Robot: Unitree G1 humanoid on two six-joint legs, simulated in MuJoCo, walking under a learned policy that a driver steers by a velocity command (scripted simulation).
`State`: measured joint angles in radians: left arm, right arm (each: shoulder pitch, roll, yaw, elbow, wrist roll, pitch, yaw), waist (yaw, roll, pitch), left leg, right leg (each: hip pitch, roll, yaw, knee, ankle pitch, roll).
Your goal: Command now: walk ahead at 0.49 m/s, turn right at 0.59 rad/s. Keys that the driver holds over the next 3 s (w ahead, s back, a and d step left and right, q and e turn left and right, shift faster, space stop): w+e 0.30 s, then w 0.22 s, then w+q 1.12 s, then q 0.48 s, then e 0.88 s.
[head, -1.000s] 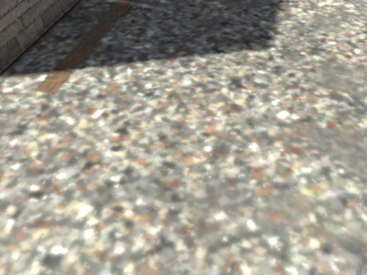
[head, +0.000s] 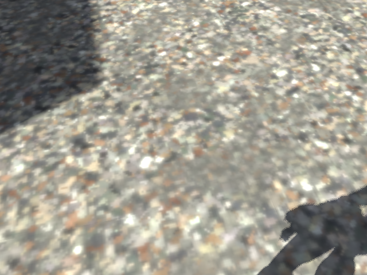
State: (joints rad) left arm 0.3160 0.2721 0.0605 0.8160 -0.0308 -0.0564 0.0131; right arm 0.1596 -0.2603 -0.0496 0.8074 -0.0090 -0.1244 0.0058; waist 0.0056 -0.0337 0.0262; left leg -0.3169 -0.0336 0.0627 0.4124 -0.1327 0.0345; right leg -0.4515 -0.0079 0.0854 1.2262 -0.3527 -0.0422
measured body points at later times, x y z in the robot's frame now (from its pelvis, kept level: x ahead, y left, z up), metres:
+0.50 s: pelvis +0.26 -0.09 -0.01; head +0.30 -0.12 +0.44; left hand +0.48 +0.12 -0.10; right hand +0.27 -0.38 -0.14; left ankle +0.19 +0.09 -0.63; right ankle +0.30 -0.18 -0.74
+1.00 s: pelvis +0.55 -0.10 -0.03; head +0.60 -0.11 +0.42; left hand +0.63 +0.17 -0.15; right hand +0.72 -0.37 -0.12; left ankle +0.67 -0.04 -0.74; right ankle +0.33 -0.19 -0.68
